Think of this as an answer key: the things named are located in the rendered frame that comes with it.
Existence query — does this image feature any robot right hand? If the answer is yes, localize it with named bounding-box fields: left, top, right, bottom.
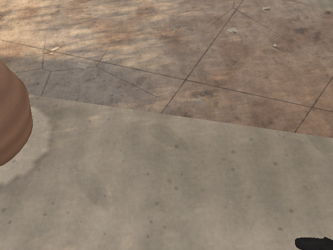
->
left=295, top=237, right=333, bottom=250

